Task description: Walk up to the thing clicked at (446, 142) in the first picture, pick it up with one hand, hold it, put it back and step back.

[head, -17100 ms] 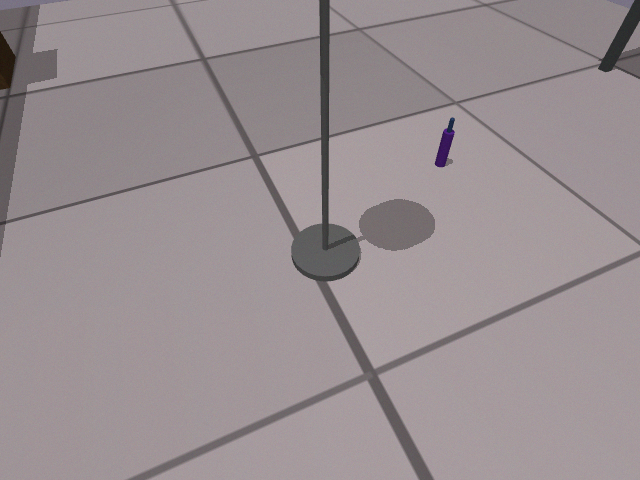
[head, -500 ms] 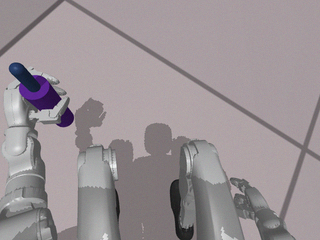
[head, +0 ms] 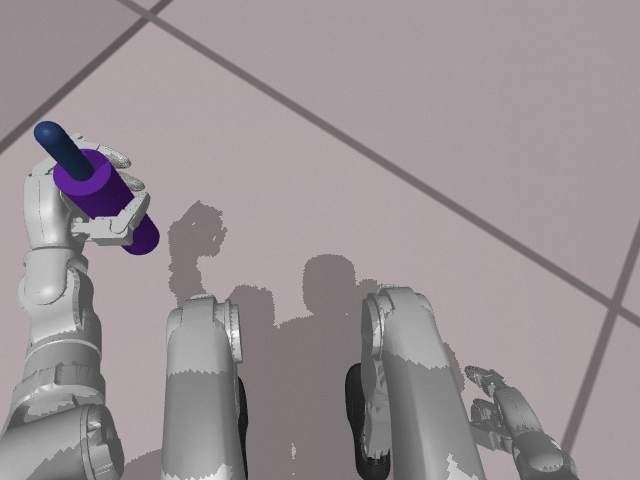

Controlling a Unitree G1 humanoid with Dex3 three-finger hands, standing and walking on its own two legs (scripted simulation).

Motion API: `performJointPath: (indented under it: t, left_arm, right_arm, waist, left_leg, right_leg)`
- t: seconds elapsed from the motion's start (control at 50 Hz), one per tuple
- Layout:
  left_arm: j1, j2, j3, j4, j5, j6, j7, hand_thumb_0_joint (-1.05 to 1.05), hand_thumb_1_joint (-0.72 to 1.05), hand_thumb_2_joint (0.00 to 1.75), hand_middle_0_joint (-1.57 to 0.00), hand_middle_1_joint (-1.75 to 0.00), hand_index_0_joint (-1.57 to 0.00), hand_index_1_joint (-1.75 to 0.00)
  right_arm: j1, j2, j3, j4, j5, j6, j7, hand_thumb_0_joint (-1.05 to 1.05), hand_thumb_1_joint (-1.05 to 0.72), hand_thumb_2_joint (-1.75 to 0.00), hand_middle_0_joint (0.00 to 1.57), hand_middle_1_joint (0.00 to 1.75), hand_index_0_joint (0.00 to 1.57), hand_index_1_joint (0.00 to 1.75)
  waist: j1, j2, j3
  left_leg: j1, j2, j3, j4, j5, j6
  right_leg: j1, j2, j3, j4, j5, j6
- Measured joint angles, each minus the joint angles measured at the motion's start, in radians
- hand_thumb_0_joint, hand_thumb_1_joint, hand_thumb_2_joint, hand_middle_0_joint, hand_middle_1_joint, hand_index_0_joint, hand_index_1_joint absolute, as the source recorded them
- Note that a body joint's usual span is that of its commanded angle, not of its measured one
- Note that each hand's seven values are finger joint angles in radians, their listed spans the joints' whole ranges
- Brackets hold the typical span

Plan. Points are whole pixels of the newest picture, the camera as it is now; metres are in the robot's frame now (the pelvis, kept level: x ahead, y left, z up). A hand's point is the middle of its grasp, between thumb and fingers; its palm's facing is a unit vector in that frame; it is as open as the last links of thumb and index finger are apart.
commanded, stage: settle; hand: left
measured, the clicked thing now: (105, 198) +0.43 +0.25 -0.02
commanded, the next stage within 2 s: lift in 0.04 s
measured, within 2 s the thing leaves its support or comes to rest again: neither
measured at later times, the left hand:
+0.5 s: hand (100, 188) +0.42 +0.24 +0.03, palm faces +0.10 -0.99 -0.03, open 7.4 cm
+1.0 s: hand (11, 114) +0.40 +0.22 +0.18, palm faces +0.11 -0.99 -0.05, open 7.4 cm
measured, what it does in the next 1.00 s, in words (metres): rises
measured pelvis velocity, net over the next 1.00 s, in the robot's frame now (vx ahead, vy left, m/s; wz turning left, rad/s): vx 0.02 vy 0.00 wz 0.04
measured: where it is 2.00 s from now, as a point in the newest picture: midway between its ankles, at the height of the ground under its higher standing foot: (301, 448)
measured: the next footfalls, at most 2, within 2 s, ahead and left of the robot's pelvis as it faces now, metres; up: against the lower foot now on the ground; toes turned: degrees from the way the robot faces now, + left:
none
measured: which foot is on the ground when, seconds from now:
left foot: down 0.00-1.00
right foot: down 0.00-1.00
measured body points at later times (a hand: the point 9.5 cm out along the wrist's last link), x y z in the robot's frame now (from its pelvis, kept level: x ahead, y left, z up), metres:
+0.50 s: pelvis +0.00 +0.00 +0.03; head +0.19 +0.03 +0.44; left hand +0.41 +0.29 +0.03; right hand +0.15 -0.26 -0.09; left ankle +0.09 +0.13 -0.35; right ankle +0.09 -0.12 -0.35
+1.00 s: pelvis +0.02 +0.00 +0.15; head +0.17 +0.03 +0.58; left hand +0.38 +0.27 +0.19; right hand +0.21 -0.24 +0.04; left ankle +0.09 +0.13 -0.35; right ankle +0.09 -0.12 -0.34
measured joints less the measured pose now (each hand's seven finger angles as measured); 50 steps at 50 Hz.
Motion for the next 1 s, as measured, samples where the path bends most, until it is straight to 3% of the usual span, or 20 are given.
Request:
performJointPath:
  t: [0.28,0.46,0.66,1.0]
  left_arm:
    - [-0.015,-0.011,0.006,0.014,0.005,-0.003,0.003,0.0,-0.08,1.13,-0.86,-1.13,-0.86,-1.14]
    - [0.038,-0.028,-0.01,-0.066,-0.022,0.038,-0.018,0.0,-0.08,1.13,-0.86,-1.13,-0.86,-1.14]
    - [0.121,-0.06,-0.053,-0.214,-0.046,0.112,0.011,0.0,-0.08,1.13,-0.86,-1.12,-0.86,-1.14]
    - [0.305,-0.109,-0.162,-0.533,-0.043,0.285,0.112,0.0,-0.08,1.13,-0.87,-1.12,-0.86,-1.13]
  right_arm:
    - [0.019,0.0,-0.01,0.011,0.004,-0.003,-0.004,0.0,-0.9,-0.9,0.21,0.3,0.2,0.3]
    - [0.035,0.001,-0.021,-0.001,0.028,0.001,-0.016,0.0,-0.91,-0.89,0.21,0.3,0.2,0.3]
    - [0.034,0.01,-0.029,-0.029,0.06,-0.006,-0.038,0.0,-0.9,-0.89,0.21,0.3,0.2,0.3]
    - [0.047,0.029,-0.048,-0.06,0.099,-0.01,-0.072,0.0,-0.89,-0.89,0.21,0.3,0.2,0.3]
  waist:
    - [-0.005,0.006,-0.013]
    - [0.007,0.017,-0.036]
    - [0.027,0.023,-0.063]
    - [0.056,0.04,-0.061]
  left_leg:
    - [0.025,-0.001,0.012,-0.033,0.002,0.002]
    - [0.065,-0.001,0.021,-0.08,0.004,0.002]
    - [0.175,0.002,0.029,-0.2,0.014,0.002]
    - [0.495,0.005,0.048,-0.486,0.037,0.009]
  right_leg:
    - [0.021,-0.003,0.009,-0.026,-0.001,0.0]
    - [0.058,-0.006,0.013,-0.069,-0.001,-0.001]
    - [0.166,-0.007,0.011,-0.188,0.011,-0.003]
    - [0.489,-0.01,0.009,-0.483,0.041,0.003]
